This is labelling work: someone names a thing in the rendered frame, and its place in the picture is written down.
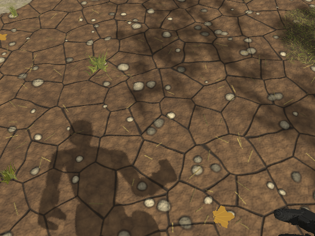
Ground robot right hand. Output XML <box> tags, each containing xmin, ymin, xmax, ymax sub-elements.
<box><xmin>274</xmin><ymin>207</ymin><xmax>315</xmax><ymax>236</ymax></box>

